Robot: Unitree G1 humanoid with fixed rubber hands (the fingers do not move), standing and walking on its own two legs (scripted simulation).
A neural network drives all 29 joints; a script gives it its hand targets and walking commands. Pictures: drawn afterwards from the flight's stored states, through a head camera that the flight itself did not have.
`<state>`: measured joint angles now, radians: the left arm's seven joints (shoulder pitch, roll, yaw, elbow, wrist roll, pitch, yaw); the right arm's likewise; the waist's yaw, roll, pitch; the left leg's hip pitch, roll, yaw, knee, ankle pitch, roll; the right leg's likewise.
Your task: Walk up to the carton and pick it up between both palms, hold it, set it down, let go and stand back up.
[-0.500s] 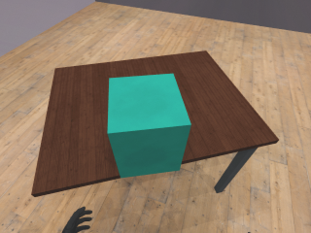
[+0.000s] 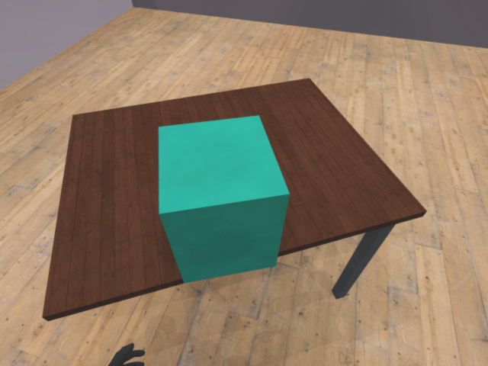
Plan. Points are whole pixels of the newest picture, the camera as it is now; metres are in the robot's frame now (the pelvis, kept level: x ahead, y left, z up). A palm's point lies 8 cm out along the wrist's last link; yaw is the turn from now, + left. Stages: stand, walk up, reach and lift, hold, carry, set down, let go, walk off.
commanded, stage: stand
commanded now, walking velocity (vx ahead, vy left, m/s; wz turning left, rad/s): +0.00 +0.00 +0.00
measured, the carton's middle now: (220, 200) +0.43 +0.06 +0.00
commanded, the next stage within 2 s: none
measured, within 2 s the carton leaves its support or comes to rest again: neither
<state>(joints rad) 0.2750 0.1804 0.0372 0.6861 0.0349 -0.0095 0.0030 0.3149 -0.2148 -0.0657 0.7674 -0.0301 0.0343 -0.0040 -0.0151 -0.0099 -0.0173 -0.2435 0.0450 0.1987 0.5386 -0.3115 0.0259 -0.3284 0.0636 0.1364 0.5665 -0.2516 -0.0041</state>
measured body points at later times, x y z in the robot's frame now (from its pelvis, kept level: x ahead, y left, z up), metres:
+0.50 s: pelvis +0.01 +0.00 +0.00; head +0.01 +0.00 +0.45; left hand +0.11 +0.23 -0.12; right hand +0.04 -0.26 -0.14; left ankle -0.01 +0.10 -0.73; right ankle +0.03 -0.12 -0.73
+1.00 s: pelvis +0.01 +0.00 +0.00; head +0.02 +0.00 +0.45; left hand +0.08 +0.23 -0.14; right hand +0.00 -0.25 -0.15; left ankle -0.02 +0.10 -0.73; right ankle +0.03 -0.12 -0.73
